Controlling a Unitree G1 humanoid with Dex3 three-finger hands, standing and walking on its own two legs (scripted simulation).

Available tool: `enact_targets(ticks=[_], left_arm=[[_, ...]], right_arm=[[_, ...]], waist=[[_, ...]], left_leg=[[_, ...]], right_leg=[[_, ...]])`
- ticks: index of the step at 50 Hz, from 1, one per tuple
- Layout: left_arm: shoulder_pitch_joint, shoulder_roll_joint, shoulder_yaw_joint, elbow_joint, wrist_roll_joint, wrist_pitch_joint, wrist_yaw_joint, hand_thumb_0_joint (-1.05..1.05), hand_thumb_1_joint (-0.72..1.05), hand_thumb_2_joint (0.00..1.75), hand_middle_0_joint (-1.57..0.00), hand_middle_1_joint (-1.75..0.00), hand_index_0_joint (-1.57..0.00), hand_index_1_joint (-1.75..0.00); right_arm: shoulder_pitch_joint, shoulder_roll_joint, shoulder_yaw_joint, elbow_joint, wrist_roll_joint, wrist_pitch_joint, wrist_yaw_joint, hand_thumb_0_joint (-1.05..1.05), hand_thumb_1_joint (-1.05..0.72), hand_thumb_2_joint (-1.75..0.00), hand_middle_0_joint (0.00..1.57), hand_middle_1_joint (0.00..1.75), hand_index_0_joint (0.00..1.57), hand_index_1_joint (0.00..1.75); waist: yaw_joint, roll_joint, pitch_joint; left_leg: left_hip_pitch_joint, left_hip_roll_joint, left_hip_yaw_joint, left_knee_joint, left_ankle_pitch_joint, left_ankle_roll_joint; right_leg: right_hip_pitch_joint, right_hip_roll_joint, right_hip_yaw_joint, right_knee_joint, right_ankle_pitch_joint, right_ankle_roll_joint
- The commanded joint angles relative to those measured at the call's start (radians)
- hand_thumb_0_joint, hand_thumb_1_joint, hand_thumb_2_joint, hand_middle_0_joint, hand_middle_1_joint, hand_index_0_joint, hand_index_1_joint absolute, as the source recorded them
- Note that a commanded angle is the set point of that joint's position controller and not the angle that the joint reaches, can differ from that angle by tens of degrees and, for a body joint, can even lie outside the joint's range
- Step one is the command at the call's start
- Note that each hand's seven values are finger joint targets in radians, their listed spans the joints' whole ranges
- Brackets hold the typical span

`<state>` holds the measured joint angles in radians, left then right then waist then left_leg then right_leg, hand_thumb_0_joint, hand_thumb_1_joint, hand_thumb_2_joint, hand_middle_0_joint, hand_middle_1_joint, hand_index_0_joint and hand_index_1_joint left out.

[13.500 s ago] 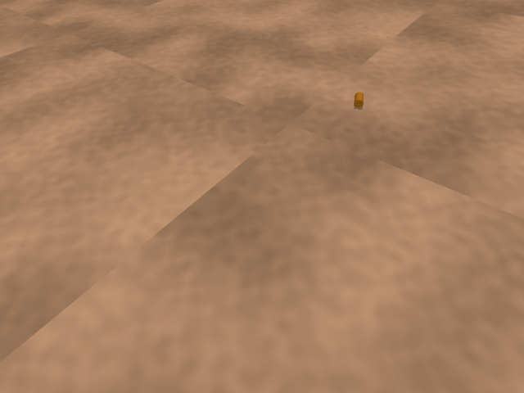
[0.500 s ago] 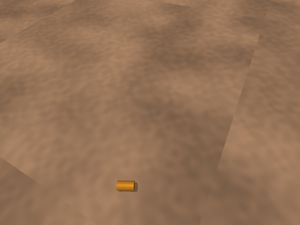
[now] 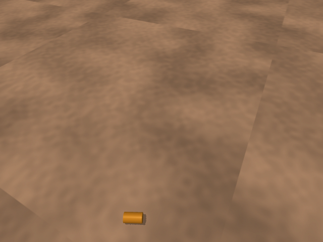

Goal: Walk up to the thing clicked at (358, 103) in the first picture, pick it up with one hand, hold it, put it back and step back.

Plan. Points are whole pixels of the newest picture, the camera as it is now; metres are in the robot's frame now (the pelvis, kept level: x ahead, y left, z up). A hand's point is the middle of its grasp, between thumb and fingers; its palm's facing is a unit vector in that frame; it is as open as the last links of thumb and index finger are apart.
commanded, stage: walk up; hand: left
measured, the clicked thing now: (133, 217) +0.42 +0.24 -0.75
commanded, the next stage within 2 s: stand in 0.66 s
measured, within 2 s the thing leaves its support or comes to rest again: neither
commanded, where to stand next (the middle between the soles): +0.04 -0.01 m, yaw +2 degrees
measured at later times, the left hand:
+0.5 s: hand out of the picture +0.08 +0.25 -0.16, palm faces -0.01 -0.94 -0.34, open 7.3 cm
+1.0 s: hand out of the picture +0.06 +0.25 -0.16, palm faces -0.02 -0.94 -0.33, open 7.3 cm
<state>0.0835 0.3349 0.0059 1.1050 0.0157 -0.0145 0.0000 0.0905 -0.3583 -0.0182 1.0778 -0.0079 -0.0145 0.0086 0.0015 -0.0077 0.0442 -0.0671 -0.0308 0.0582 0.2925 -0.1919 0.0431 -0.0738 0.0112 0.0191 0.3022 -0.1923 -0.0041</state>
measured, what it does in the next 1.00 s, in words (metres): stands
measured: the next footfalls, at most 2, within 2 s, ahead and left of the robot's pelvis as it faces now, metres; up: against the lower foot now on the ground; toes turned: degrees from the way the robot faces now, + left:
none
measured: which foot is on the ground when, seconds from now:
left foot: down 0.00-1.00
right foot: down 0.00-1.00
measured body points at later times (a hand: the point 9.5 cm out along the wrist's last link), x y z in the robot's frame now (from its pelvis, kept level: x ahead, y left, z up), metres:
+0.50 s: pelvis +0.00 +0.00 +0.00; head +0.00 +0.00 +0.45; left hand +0.08 +0.30 -0.13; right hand +0.07 -0.29 -0.13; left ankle -0.02 +0.09 -0.75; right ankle -0.02 -0.12 -0.75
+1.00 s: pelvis +0.00 +0.00 +0.00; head +0.01 +0.00 +0.45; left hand +0.06 +0.30 -0.14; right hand +0.07 -0.30 -0.13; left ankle -0.02 +0.09 -0.75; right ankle -0.02 -0.12 -0.75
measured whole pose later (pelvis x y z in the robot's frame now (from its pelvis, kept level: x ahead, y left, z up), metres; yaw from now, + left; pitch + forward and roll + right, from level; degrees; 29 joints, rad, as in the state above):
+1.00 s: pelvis +0.00 +0.00 +0.00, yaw +1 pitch -1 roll +0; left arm 0.12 0.34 0.00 1.13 0.01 -0.01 0.00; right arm 0.12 -0.35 0.00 1.13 -0.01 -0.02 0.00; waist 0.00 0.00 0.04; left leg -0.08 -0.04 0.04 0.27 -0.18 0.05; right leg -0.08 0.00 0.00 0.28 -0.18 0.00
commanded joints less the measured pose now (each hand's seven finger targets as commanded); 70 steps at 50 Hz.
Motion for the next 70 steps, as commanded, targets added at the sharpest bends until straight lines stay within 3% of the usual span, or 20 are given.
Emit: enact_targets(ticks=[1,10,17,37,52,56,58,60,70], left_arm=[[-0.04,0.213,0.039,-0.052,-0.001,-0.022,0.015,0.0,0.9,0.9,-0.2,-0.3,-0.2,-0.3],[-0.033,0.211,0.038,-0.041,-0.004,-0.02,0.013,0.0,0.9,0.9,-0.2,-0.3,-0.2,-0.3],[-0.033,0.209,0.035,-0.035,-0.005,-0.018,0.014,0.0,0.9,0.9,-0.2,-0.3,-0.2,-0.3],[-0.008,0.21,0.03,-0.029,-0.005,-0.018,0.013,0.0,0.9,0.9,-0.2,-0.3,-0.2,-0.3],[0.007,0.212,0.021,-0.038,-0.005,-0.023,0.015,0.0,0.9,0.9,-0.2,-0.3,-0.2,-0.3],[0.001,0.214,0.023,-0.039,-0.007,-0.021,0.017,0.0,0.9,0.9,-0.2,-0.3,-0.2,-0.3],[0.01,0.212,0.022,-0.039,-0.006,-0.021,0.016,0.0,0.9,0.9,-0.2,-0.3,-0.2,-0.3],[0.01,0.213,0.023,-0.033,-0.009,-0.022,0.015,0.0,0.9,0.9,-0.2,-0.3,-0.2,-0.3],[0.011,0.213,0.023,-0.04,-0.005,-0.019,0.015,0.0,0.9,0.9,-0.2,-0.3,-0.2,-0.3]], right_arm=[[-0.045,-0.188,-0.041,-0.051,-0.002,-0.023,-0.013,0.0,-0.9,-0.9,0.2,0.3,0.2,0.3],[-0.025,-0.2,-0.043,-0.036,0.002,-0.025,-0.017,0.0,-0.9,-0.9,0.2,0.3,0.2,0.3],[-0.027,-0.195,-0.041,-0.029,0.0,-0.021,-0.017,0.0,-0.9,-0.9,0.2,0.3,0.2,0.3],[-0.024,-0.19,-0.027,-0.009,0.0,-0.027,-0.019,0.0,-0.9,-0.9,0.2,0.3,0.2,0.3],[-0.009,-0.203,-0.021,0.004,-0.002,-0.03,-0.022,0.0,-0.9,-0.9,0.2,0.3,0.2,0.3],[-0.006,-0.2,-0.02,0.004,-0.001,-0.026,-0.022,0.0,-0.9,-0.9,0.2,0.3,0.2,0.3],[-0.009,-0.202,-0.02,0.004,0.0,-0.026,-0.022,0.0,-0.9,-0.9,0.2,0.3,0.2,0.3],[-0.004,-0.198,-0.017,0.007,0.001,-0.028,-0.021,0.0,-0.9,-0.9,0.2,0.3,0.2,0.3],[-0.018,-0.202,-0.019,0.002,0.0,-0.03,-0.023,0.0,-0.9,-0.9,0.2,0.3,0.2,0.3]], waist=[[-0.004,0.017,-0.074],[-0.006,0.016,-0.102],[-0.004,-0.003,-0.059],[-0.003,0.01,-0.05],[-0.006,0.008,-0.095],[-0.008,0.008,-0.072],[-0.003,0.014,-0.091],[-0.008,0.011,-0.061],[-0.001,0.014,-0.074]], left_leg=[[0.034,0.162,-0.13,-0.048,0.188,-0.014],[0.055,0.167,-0.13,-0.041,0.241,-0.011],[0.033,0.162,-0.135,-0.056,0.187,-0.009],[0.015,0.171,-0.157,-0.061,0.163,-0.012],[0.038,0.175,-0.152,-0.032,0.266,-0.01],[0.012,0.171,-0.155,-0.045,0.22,-0.01],[0.029,0.173,-0.153,-0.037,0.264,-0.011],[0.01,0.168,-0.156,-0.047,0.226,-0.011],[0.031,0.176,-0.165,-0.041,0.256,-0.01]], right_leg=[[-0.007,-0.128,0.098,-0.032,0.231,-0.024],[0.01,-0.125,0.089,-0.021,0.244,-0.028],[-0.01,-0.125,0.093,-0.038,0.222,-0.022],[-0.033,-0.139,0.095,-0.052,0.138,-0.02],[-0.002,-0.151,0.086,-0.04,0.227,-0.021],[-0.006,-0.149,0.085,-0.046,0.19,-0.021],[0.003,-0.148,0.08,-0.04,0.218,-0.022],[-0.007,-0.15,0.085,-0.049,0.189,-0.02],[-0.007,-0.149,0.077,-0.044,0.188,-0.023]])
